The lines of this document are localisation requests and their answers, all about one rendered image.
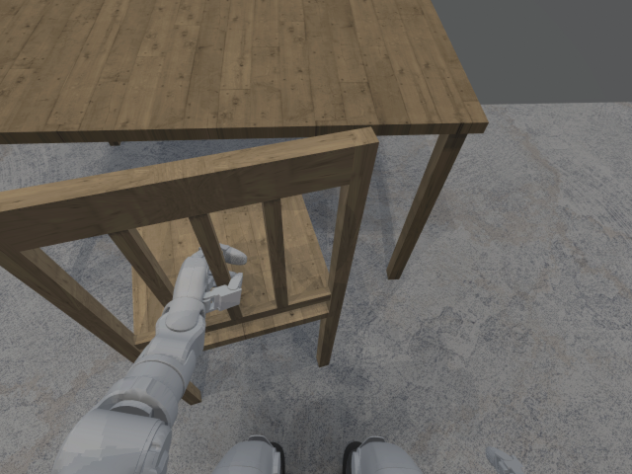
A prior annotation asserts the left robot hand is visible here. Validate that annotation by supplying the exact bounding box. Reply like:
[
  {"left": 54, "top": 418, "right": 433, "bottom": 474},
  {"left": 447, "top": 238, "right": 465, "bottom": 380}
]
[{"left": 173, "top": 243, "right": 247, "bottom": 314}]

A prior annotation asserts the left robot forearm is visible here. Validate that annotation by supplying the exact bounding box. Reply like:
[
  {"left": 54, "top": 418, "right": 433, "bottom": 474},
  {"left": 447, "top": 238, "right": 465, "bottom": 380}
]
[{"left": 51, "top": 297, "right": 205, "bottom": 474}]

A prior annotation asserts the robot left upper arm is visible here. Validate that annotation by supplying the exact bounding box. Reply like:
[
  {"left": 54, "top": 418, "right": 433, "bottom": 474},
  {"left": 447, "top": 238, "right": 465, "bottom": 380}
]
[{"left": 56, "top": 408, "right": 172, "bottom": 474}]

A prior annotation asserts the right robot hand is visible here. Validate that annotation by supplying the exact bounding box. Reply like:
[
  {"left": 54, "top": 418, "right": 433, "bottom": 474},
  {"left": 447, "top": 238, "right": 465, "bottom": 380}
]
[{"left": 486, "top": 446, "right": 524, "bottom": 474}]

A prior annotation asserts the chair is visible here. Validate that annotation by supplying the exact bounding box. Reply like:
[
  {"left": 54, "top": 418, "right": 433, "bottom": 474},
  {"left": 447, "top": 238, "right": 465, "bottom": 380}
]
[{"left": 0, "top": 126, "right": 379, "bottom": 405}]

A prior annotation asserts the right robot foot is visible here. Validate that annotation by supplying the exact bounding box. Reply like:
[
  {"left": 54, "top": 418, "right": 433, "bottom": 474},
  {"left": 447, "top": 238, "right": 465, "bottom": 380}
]
[{"left": 343, "top": 441, "right": 362, "bottom": 474}]

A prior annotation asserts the robot left thigh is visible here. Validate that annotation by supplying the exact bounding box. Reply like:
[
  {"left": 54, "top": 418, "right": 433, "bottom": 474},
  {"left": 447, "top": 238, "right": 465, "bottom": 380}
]
[{"left": 211, "top": 440, "right": 280, "bottom": 474}]

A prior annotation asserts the table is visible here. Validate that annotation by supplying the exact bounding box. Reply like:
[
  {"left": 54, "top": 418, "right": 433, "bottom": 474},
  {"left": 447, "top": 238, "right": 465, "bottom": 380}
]
[{"left": 0, "top": 0, "right": 489, "bottom": 279}]

